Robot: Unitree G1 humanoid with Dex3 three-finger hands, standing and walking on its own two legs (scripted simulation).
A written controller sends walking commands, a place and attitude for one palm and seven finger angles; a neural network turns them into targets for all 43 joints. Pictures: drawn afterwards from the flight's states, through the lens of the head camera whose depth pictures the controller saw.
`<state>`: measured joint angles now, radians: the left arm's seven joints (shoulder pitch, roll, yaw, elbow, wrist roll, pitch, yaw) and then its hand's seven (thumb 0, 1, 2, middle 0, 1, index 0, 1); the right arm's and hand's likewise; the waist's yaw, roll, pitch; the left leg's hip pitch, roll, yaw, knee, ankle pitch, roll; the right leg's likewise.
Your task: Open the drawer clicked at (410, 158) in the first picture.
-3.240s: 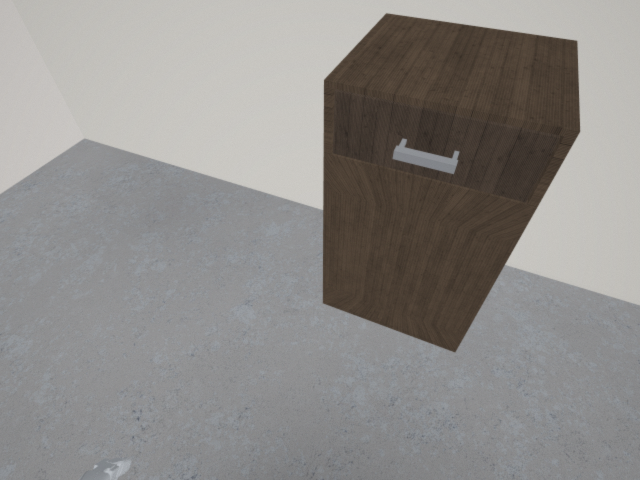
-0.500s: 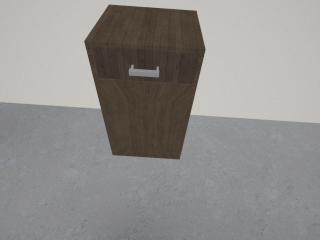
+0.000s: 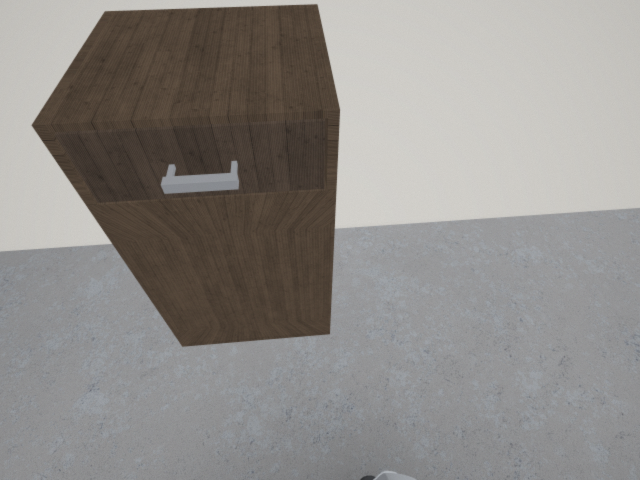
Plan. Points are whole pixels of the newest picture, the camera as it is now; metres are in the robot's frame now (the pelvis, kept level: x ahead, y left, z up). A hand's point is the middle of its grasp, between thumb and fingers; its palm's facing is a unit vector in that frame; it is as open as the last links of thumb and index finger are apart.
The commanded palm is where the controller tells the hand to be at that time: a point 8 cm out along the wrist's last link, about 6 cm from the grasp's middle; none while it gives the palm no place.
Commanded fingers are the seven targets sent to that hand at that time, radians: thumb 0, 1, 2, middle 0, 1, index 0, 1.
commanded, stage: take the last steps up to it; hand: left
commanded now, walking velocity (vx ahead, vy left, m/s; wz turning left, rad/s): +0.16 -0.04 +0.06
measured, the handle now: (202, 175) +0.61 +0.20 +0.00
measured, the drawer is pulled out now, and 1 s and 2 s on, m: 0.00 0.00 0.00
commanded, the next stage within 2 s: come to a stop and stand still in 0.04 s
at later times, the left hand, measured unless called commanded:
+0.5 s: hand out of the picture +0.11 +0.14 -0.17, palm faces +0.11 -0.97 -0.20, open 7.3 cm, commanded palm none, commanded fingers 0.00 0.90 0.90 -0.20 -0.30 -0.20 -0.30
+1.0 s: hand out of the picture +0.08 +0.09 -0.16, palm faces +0.10 -0.97 -0.21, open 7.3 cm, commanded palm none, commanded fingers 0.00 0.90 0.90 -0.20 -0.30 -0.20 -0.30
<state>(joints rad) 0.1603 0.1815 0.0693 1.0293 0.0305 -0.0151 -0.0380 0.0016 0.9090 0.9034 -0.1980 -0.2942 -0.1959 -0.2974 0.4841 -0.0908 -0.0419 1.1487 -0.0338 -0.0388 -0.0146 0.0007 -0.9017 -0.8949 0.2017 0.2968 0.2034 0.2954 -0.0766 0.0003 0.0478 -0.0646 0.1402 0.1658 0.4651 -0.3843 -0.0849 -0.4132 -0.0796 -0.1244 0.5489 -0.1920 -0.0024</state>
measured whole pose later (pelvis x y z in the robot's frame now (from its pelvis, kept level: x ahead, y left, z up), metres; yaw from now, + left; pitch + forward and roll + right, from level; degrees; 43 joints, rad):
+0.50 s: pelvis +0.09 -0.03 +0.00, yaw +1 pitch -1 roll +0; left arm 0.24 0.16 0.04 1.04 0.01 0.04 0.04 0.00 0.91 0.90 -0.20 -0.29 -0.20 -0.30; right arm 0.09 -0.15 -0.02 0.96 -0.02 0.02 -0.03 0.00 -0.91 -0.90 0.20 0.30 0.20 0.29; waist 0.04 -0.02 0.08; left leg -0.33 0.04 0.13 0.53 -0.18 0.04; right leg -0.34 -0.01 -0.07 0.89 -0.53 -0.01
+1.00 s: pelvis +0.05 -0.09 +0.01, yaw +3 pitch -1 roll +0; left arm 0.21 0.17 0.03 1.07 0.01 0.01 0.03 0.00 0.93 0.90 -0.20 -0.30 -0.20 -0.30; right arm 0.27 -0.16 -0.02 1.12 -0.02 0.02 -0.03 0.00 -0.91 -0.90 0.20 0.30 0.20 0.29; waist 0.00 0.00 0.03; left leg -0.18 0.04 0.01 0.46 -0.27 -0.04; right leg -0.24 0.01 -0.10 0.48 -0.23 -0.05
